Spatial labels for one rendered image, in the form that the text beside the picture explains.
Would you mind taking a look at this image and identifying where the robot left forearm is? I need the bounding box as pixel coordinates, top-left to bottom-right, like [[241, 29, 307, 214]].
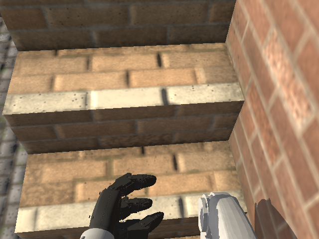
[[80, 228, 115, 239]]

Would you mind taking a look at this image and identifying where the robot left hand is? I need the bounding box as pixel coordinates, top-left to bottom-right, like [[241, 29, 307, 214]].
[[89, 172, 164, 239]]

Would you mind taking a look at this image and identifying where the robot right thigh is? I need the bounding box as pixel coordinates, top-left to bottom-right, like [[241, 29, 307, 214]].
[[197, 192, 258, 239]]

